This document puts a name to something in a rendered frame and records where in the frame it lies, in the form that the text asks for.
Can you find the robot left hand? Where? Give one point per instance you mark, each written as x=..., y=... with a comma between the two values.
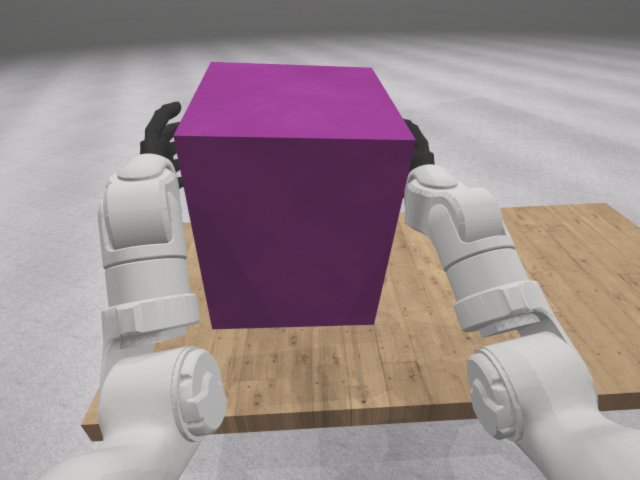
x=158, y=135

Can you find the robot right upper arm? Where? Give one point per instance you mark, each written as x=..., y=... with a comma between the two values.
x=535, y=392

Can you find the right robot forearm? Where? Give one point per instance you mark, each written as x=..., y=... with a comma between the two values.
x=493, y=292

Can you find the robot left upper arm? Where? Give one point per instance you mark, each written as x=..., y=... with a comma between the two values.
x=155, y=410

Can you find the left robot forearm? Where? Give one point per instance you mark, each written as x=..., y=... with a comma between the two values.
x=143, y=252

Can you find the table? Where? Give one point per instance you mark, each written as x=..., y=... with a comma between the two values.
x=411, y=365

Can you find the carton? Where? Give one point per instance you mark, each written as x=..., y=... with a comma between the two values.
x=294, y=177

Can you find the robot right hand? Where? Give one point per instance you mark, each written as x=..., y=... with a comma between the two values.
x=421, y=155

